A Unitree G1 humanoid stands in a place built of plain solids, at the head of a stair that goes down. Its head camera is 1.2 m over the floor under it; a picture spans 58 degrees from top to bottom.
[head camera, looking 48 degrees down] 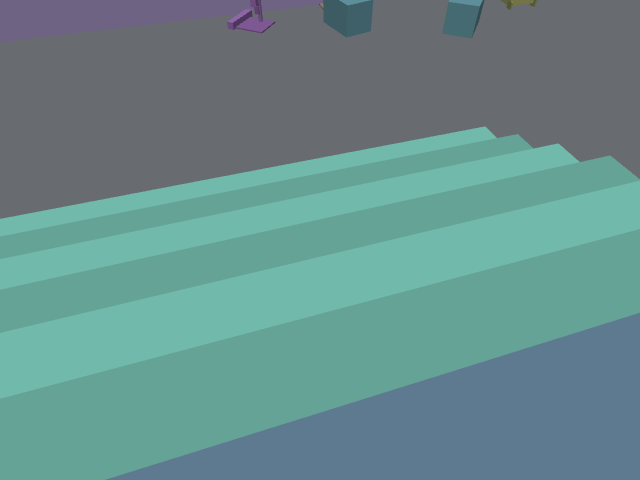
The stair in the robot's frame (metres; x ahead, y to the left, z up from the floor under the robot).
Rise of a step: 0.18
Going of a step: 0.41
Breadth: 7.50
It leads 17 degrees to the left of straight ahead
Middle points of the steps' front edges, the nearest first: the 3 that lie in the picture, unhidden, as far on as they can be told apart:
1.62 1.78 -0.74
2.01 1.91 -0.92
2.40 2.03 -1.10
